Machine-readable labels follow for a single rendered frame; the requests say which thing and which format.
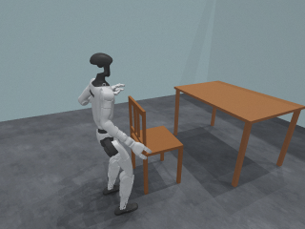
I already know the right robot hand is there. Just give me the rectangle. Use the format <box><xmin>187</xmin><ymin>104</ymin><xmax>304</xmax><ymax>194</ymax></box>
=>
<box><xmin>132</xmin><ymin>141</ymin><xmax>152</xmax><ymax>160</ymax></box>

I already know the chair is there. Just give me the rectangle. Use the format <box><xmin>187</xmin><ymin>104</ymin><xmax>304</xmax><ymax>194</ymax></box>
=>
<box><xmin>128</xmin><ymin>95</ymin><xmax>184</xmax><ymax>195</ymax></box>

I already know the right robot foot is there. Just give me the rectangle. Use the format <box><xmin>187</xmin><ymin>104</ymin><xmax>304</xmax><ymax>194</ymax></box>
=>
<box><xmin>114</xmin><ymin>202</ymin><xmax>138</xmax><ymax>216</ymax></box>

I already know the right robot upper arm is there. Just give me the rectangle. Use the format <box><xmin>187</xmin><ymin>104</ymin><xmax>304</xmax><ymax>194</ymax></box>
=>
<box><xmin>100</xmin><ymin>87</ymin><xmax>114</xmax><ymax>131</ymax></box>

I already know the robot torso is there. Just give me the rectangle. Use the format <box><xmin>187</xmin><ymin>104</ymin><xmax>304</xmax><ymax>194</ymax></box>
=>
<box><xmin>90</xmin><ymin>83</ymin><xmax>115</xmax><ymax>147</ymax></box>

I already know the left robot hand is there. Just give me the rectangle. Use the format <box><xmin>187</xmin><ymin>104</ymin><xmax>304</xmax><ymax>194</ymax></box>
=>
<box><xmin>112</xmin><ymin>83</ymin><xmax>126</xmax><ymax>95</ymax></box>

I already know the right robot forearm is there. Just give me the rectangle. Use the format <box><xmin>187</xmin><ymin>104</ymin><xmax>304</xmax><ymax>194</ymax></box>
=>
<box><xmin>104</xmin><ymin>121</ymin><xmax>135</xmax><ymax>148</ymax></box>

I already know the table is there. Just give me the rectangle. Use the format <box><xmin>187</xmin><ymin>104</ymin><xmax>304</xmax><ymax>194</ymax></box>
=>
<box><xmin>173</xmin><ymin>80</ymin><xmax>305</xmax><ymax>187</ymax></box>

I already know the left robot upper arm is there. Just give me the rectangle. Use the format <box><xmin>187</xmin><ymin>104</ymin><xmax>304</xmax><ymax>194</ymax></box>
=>
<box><xmin>77</xmin><ymin>78</ymin><xmax>95</xmax><ymax>106</ymax></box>

